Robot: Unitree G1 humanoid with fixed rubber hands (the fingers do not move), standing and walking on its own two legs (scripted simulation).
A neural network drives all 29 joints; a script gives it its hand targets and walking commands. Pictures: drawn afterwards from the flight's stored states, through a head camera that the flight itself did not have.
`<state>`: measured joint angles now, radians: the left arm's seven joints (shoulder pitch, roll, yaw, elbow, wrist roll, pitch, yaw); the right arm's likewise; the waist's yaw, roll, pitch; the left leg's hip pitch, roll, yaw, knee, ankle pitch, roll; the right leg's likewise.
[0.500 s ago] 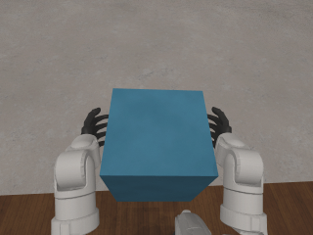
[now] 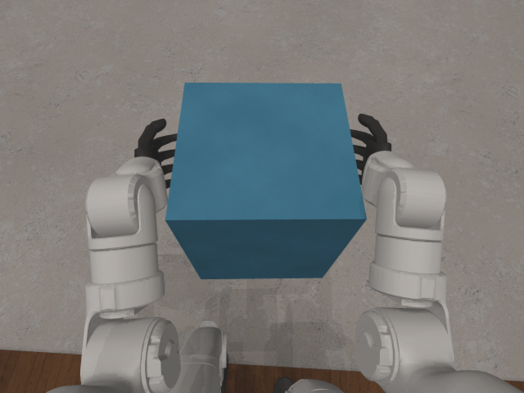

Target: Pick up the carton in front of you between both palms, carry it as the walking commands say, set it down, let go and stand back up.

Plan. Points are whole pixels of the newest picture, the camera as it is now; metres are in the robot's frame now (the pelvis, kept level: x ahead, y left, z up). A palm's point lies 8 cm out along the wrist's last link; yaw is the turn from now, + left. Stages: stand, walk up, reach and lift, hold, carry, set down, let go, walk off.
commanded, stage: carry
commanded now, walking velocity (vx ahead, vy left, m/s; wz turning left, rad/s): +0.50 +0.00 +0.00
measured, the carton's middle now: (262, 193) +0.38 +0.02 +0.02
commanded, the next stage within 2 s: none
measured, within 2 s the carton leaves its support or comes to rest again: neither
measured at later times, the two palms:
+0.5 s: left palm (190, 54) +0.71 +0.18 +0.00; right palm (335, 60) +0.69 -0.12 +0.01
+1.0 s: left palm out of the picture +0.99 +0.20 +0.05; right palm out of the picture +1.02 -0.10 +0.04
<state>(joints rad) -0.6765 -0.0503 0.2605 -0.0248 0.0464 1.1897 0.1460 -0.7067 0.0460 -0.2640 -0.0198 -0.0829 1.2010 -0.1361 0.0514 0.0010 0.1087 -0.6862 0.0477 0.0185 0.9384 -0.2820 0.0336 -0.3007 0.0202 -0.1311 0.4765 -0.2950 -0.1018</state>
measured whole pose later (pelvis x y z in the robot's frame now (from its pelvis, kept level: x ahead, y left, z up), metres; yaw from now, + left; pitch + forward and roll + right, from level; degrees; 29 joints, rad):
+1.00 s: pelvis +0.66 +0.02 -0.05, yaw +2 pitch +6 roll +2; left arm -0.55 -0.05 0.20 -0.02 0.03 1.17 0.13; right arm -0.55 0.07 -0.22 -0.03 -0.10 1.17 -0.12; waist 0.06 -0.02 -0.02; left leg -0.65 0.05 0.04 0.91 -0.29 -0.01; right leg -0.23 0.03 -0.11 0.35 -0.22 -0.10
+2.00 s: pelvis +1.07 +0.06 -0.07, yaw +2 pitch +4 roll -1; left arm -0.16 -0.13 0.10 -0.31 0.11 1.20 0.08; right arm -0.18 0.14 -0.13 -0.31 -0.12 1.20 -0.09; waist 0.01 0.02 -0.12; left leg -0.11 0.06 0.13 0.51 -0.45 -0.02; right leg -0.40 -0.05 -0.21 0.54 -0.21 -0.04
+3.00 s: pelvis +1.01 +0.07 -0.08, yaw +2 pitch +1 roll +0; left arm -0.21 -0.14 0.17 0.16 0.23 0.71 0.01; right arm -0.22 0.14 -0.19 0.16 -0.24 0.70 -0.02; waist 0.00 0.01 -0.07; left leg -0.18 0.02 0.17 0.59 -0.42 0.04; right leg -0.43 -0.10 -0.19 0.52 -0.10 -0.01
